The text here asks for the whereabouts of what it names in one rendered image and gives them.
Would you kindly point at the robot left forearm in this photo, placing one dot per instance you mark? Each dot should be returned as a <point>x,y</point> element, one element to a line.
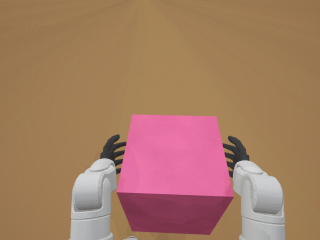
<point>91,202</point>

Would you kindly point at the right robot hand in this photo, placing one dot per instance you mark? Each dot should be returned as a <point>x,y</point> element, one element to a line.
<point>239,151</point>

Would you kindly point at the carton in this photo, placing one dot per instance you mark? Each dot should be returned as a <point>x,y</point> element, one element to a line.
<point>174,176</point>

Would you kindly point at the left robot hand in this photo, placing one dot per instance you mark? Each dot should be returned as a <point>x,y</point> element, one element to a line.
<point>110,147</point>

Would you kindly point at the robot right forearm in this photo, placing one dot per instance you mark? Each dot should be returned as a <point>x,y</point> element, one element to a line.
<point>262,203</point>

